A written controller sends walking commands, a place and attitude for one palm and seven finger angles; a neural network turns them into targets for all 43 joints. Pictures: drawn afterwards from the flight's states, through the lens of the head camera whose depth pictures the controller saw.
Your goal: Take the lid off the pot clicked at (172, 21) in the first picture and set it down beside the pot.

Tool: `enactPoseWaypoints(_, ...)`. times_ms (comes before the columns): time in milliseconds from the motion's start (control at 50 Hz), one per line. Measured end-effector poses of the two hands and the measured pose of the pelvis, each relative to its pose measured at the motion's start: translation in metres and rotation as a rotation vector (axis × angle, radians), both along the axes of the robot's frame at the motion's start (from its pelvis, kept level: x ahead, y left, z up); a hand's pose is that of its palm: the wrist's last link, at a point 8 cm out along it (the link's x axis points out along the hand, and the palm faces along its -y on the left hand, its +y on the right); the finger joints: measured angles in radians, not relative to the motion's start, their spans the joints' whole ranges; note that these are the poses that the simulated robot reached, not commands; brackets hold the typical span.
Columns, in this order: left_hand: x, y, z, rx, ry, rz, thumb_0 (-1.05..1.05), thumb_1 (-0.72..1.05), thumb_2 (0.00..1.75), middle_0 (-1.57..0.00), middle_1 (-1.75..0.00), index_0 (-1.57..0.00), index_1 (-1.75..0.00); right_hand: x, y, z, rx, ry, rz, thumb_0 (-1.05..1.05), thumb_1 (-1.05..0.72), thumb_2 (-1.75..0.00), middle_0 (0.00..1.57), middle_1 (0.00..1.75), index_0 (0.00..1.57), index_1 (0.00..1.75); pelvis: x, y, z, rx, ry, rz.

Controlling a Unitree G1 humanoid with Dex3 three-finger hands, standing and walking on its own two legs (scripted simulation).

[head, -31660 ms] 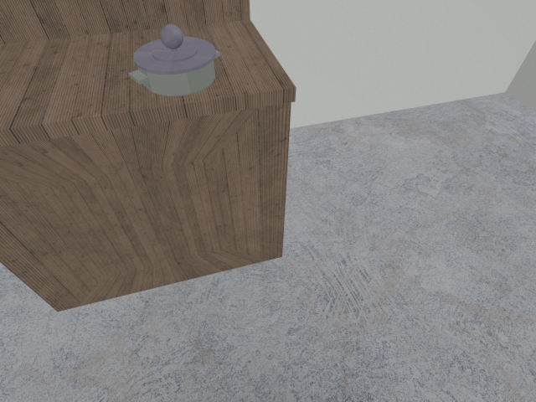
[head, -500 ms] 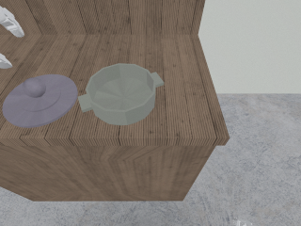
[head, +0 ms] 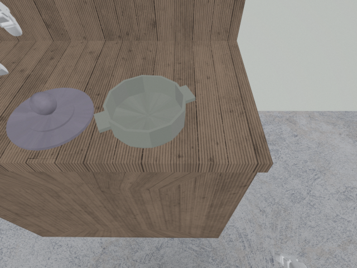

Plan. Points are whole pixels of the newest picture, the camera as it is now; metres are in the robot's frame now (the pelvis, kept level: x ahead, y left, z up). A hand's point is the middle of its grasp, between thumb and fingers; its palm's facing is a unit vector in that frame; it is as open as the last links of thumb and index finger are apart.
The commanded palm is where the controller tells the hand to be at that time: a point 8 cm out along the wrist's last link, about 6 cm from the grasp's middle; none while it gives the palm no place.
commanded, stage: draw the hand back to the body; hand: left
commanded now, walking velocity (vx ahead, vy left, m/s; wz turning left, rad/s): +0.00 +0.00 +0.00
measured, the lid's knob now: (43, 103) +0.45 +0.32 +0.12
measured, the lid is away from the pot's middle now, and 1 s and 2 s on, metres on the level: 0.24 0.24 0.24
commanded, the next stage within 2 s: none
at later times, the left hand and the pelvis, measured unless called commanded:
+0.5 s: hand (17, 51) +0.39 +0.25 +0.29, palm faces +0.28 -0.77 -0.58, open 11.0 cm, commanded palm +0.34 +0.30 +0.33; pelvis -0.01 -0.01 +0.00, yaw -1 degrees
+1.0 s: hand (0, 53) +0.33 +0.23 +0.32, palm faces +0.52 -0.83 -0.20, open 9.4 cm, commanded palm +0.28 +0.27 +0.31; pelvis +0.02 -0.05 +0.00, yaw -3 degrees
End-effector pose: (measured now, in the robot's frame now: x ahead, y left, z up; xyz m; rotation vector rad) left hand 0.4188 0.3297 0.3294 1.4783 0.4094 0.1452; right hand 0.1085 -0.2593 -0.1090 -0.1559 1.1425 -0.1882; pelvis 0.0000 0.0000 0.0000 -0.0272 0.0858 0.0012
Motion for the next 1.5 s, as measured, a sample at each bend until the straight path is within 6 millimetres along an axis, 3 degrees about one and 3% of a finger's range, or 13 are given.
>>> enactPoseWaypoints(160, -0.013, -0.006, -0.006, 0.009, -0.014, -0.038, 0.0, -0.17, 0.99, -0.57, -0.47, -0.57, -0.47, 0.01, 0.005, 0.001, 0.022, -0.037, 0.013, 0.01, -0.91, -0.9, 0.2, 0.3, 0.2, 0.3, -0.002, 0.002, 0.0, 0.002, -0.009, -0.003)
enactPoseWaypoints(360, -0.046, -0.014, -0.01, 0.013, -0.039, -0.085, 0.0, -0.18, 0.99, -0.57, -0.47, -0.57, -0.47, 0.037, 0.017, 0.006, 0.039, -0.113, 0.078, 0.01, -0.91, -0.9, 0.2, 0.3, 0.2, 0.3, -0.01, 0.002, -0.001, 0.002, -0.035, 0.01)
enactPoseWaypoints(420, -0.054, -0.021, -0.01, -0.38, -0.328, -0.237, 0.0, -0.18, 0.99, -0.57, -0.47, -0.57, -0.47, 0.043, 0.024, 0.012, 0.038, -0.185, 0.123, 0.01, -0.91, -0.9, 0.2, 0.3, 0.2, 0.3, -0.012, 0.0, 0.001, 0.006, -0.063, -0.003)
enactPoseWaypoints(480, -0.064, -0.036, -0.012, -0.667, -0.617, -0.335, 0.0, -0.18, 0.99, -0.57, -0.47, -0.57, -0.47, 0.046, 0.029, 0.021, 0.031, -0.24, 0.15, 0.01, -0.91, -0.9, 0.2, 0.3, 0.2, 0.3, -0.008, -0.006, 0.003, 0.013, -0.082, -0.018)
enactPoseWaypoints(540, -0.072, -0.046, -0.014, -0.85, -0.823, -0.363, 0.0, -0.17, 0.99, -0.57, -0.47, -0.57, -0.46, 0.047, 0.026, 0.03, 0.015, -0.281, 0.149, 0.01, -0.91, -0.9, 0.2, 0.3, 0.21, 0.3, -0.003, -0.014, 0.004, 0.015, -0.098, -0.034)
enactPoseWaypoints(620, -0.079, -0.051, -0.006, -0.95, -1.005, -0.35, -0.01, -0.14, 0.99, -0.56, -0.46, -0.56, -0.46, 0.046, 0.011, 0.034, -0.012, -0.318, 0.117, 0.01, -0.91, -0.9, 0.2, 0.3, 0.21, 0.3, 0.002, -0.021, 0.005, 0.013, -0.115, -0.05)
enactPoseWaypoints(800, -0.102, -0.054, -0.004, -0.944, -1.103, -0.304, 0.0, 0.05, 0.97, -0.49, -0.43, -0.49, -0.43, 0.04, -0.035, 0.021, -0.048, -0.275, 0.049, 0.01, -0.91, -0.9, 0.2, 0.3, 0.21, 0.3, 0.015, -0.035, 0.004, 0.017, -0.114, -0.059)
enactPoseWaypoints(940, -0.123, -0.059, -0.009, -0.914, -1.142, -0.297, 0.0, 0.22, 0.96, -0.43, -0.41, -0.43, -0.4, 0.051, -0.05, 0.022, -0.066, -0.284, 0.053, 0.01, -0.91, -0.9, 0.2, 0.3, 0.2, 0.3, 0.021, -0.045, 0.003, 0.023, -0.119, -0.053)
enactPoseWaypoints(1220, -0.155, -0.071, -0.015, -0.897, -1.158, -0.344, 0.0, 0.6, 0.93, -0.3, -0.35, -0.3, -0.34, 0.091, -0.024, 0.033, -0.011, -0.407, 0.102, 0.01, -0.91, -0.9, 0.2, 0.3, 0.2, 0.3, 0.023, -0.045, 0.002, 0.026, -0.129, -0.051)
enactPoseWaypoints(1500, -0.195, -0.071, -0.021, -0.892, -1.166, -0.403, 0.01, 0.85, 0.91, -0.22, -0.31, -0.22, -0.3, 0.088, 0.003, 0.038, 0.0, -0.421, 0.128, 0.01, -0.91, -0.9, 0.2, 0.3, 0.21, 0.3, 0.016, -0.03, 0.004, 0.018, -0.152, -0.053)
